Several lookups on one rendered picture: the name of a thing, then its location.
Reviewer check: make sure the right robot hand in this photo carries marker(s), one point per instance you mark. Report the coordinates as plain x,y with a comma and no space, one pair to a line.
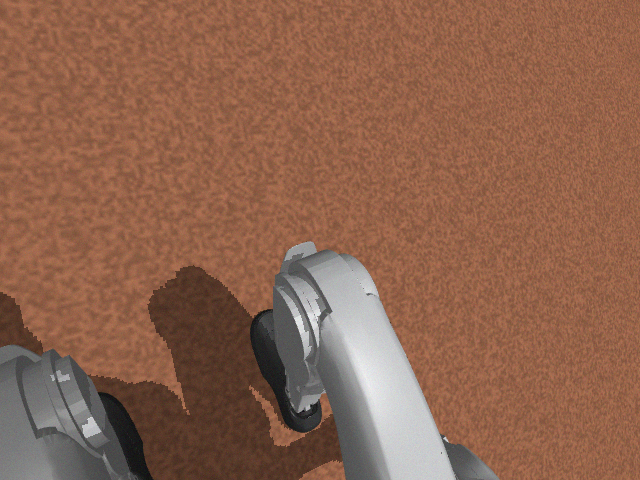
465,464

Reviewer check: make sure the right robot foot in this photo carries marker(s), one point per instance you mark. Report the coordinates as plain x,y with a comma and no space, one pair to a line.
272,369

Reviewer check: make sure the left robot foot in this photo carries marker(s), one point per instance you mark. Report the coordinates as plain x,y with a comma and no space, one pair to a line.
127,435

